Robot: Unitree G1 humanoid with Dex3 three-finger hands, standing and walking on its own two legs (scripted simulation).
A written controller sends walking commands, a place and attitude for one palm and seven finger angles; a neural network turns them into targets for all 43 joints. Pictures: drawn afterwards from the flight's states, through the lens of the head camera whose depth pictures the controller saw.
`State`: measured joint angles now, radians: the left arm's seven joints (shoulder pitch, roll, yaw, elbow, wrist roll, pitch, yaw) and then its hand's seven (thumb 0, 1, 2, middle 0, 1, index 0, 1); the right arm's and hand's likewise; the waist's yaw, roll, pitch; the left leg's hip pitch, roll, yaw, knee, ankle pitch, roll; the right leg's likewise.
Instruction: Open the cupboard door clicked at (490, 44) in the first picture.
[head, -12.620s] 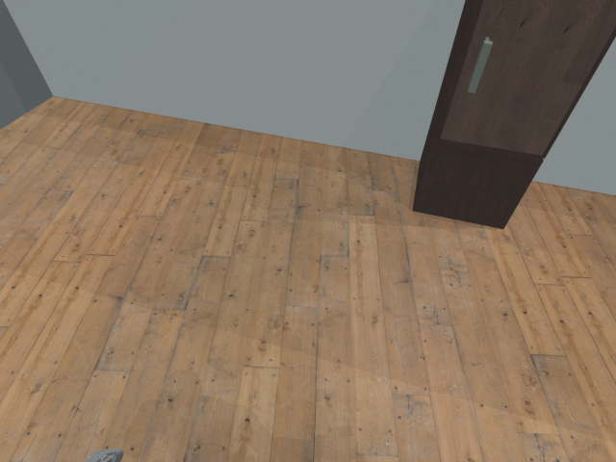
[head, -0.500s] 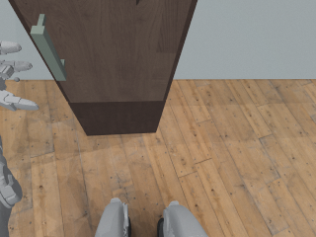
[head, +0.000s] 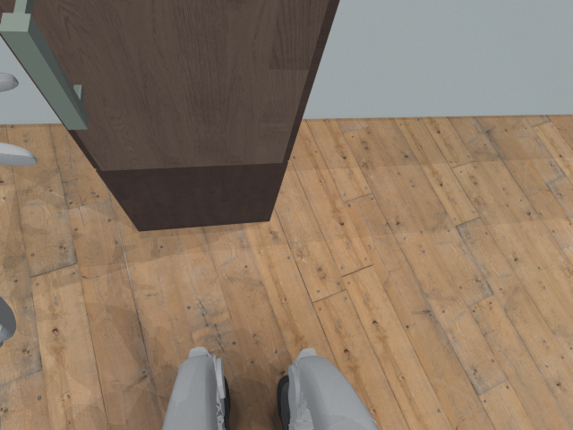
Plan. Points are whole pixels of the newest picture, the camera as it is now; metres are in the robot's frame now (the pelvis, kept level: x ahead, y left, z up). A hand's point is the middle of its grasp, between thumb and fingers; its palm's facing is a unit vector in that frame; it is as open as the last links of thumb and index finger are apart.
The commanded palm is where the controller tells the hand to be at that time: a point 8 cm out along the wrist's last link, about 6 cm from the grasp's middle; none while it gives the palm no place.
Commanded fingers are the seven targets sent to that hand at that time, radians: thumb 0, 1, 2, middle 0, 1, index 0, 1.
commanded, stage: move the hooked fingers beside the handle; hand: left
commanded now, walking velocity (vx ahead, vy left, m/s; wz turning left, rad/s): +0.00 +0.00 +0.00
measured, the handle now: (54, 66) +0.56 +0.26 +0.07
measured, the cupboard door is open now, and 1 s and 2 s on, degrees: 0 0 0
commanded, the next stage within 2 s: slide the fingers in behind the handle in 0.52 s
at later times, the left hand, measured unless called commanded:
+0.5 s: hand out of the picture +0.49 +0.32 +0.06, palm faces +0.08 -1.00 -0.02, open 14.0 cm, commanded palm +0.48 +0.35 +0.06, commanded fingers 0.00 -0.50 0.30 -0.30 -1.20 -0.30 -1.20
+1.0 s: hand (9, 109) +0.49 +0.29 +0.07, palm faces +0.08 -1.00 -0.02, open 14.0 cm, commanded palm +0.48 +0.32 +0.06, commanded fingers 0.00 -0.50 0.30 -0.30 -1.20 -0.30 -1.20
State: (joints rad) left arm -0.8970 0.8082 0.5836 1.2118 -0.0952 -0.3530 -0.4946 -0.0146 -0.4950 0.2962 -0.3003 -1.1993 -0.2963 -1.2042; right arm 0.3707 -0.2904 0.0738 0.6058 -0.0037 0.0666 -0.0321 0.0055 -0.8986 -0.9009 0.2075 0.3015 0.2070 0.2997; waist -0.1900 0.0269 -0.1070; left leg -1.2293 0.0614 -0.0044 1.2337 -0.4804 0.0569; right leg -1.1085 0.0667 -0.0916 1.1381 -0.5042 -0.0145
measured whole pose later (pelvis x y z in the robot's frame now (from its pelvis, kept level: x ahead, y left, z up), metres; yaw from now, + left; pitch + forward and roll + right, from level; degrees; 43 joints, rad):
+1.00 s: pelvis +0.01 +0.00 +0.01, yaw +1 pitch +26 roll -6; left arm -0.86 0.72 0.52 1.18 -0.11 -0.38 -0.44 -0.01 -0.50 0.30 -0.30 -1.20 -0.30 -1.20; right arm 0.36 -0.28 0.07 0.61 -0.01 0.07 -0.02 0.00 -0.90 -0.90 0.21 0.30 0.21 0.30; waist -0.18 0.02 -0.12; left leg -1.18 0.05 -0.01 1.22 -0.48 0.06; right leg -1.06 0.06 -0.09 1.12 -0.51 -0.02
